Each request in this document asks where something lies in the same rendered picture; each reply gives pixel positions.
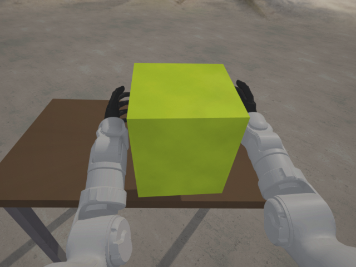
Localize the left robot upper arm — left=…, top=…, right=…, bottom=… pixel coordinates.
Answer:
left=44, top=215, right=132, bottom=267

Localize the right robot upper arm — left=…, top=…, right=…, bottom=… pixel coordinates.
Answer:
left=264, top=192, right=356, bottom=267

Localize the robot left hand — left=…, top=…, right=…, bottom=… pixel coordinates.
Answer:
left=104, top=86, right=130, bottom=122

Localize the robot right hand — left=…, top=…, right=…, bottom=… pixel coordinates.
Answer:
left=235, top=80, right=257, bottom=113

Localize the carton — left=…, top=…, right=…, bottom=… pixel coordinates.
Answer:
left=126, top=63, right=250, bottom=197

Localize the left robot forearm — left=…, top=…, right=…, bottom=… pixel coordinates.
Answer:
left=66, top=117, right=129, bottom=257

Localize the right robot forearm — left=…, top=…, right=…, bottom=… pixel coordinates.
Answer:
left=241, top=112, right=336, bottom=235

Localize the table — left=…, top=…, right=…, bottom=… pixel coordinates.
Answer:
left=0, top=98, right=267, bottom=263

